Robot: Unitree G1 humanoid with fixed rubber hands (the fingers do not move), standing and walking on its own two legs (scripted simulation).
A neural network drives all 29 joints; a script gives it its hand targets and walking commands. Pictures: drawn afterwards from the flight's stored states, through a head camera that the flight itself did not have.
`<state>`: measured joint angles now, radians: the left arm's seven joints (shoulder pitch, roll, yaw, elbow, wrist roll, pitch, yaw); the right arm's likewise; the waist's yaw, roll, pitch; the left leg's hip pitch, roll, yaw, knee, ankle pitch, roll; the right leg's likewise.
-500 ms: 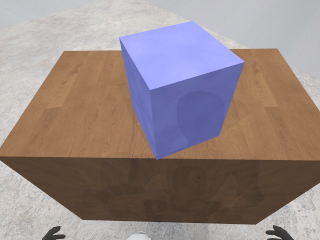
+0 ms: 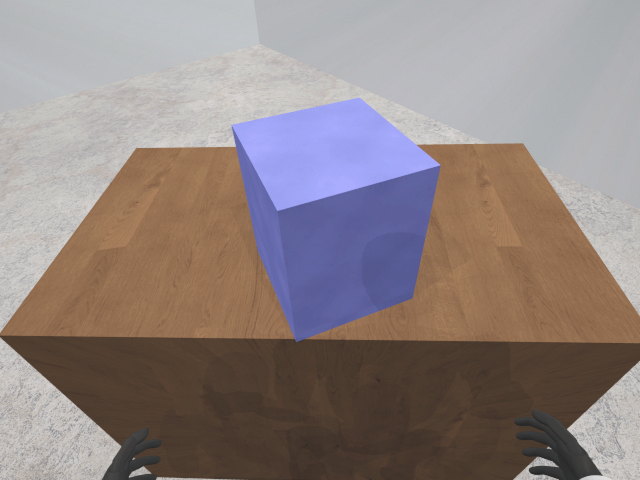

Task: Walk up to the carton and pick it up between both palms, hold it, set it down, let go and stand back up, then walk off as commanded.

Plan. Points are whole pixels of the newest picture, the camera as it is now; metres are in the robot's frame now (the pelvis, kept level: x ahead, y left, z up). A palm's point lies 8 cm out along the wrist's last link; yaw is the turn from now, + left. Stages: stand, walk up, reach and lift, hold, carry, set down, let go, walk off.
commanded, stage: reach and lift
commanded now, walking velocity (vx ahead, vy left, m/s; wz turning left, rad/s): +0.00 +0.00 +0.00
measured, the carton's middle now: (328, 217) +0.47 +0.02 +0.10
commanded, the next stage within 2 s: none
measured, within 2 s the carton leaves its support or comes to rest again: neither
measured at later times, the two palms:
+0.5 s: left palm (144, 449) +0.18 +0.23 +0.01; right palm (594, 462) +0.18 -0.28 -0.01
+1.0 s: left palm (171, 408) +0.20 +0.19 +0.07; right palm (601, 411) +0.21 -0.28 +0.03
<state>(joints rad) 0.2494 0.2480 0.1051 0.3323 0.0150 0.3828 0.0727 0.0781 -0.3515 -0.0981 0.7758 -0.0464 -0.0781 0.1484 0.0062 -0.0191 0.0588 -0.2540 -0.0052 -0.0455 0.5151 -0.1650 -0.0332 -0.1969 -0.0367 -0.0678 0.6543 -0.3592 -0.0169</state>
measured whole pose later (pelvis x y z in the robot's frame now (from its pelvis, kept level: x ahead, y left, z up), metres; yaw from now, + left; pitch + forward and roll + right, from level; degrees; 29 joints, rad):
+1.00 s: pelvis +0.01 -0.02 +0.01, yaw -1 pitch -5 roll +3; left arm 0.36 0.06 0.01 -0.31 -0.02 0.40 0.26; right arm 0.22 -0.43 -0.05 0.22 0.29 0.05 0.19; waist 0.01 -0.04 0.03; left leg -0.16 0.01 -0.05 0.35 -0.10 -0.06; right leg -0.14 -0.02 -0.07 0.55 -0.32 -0.04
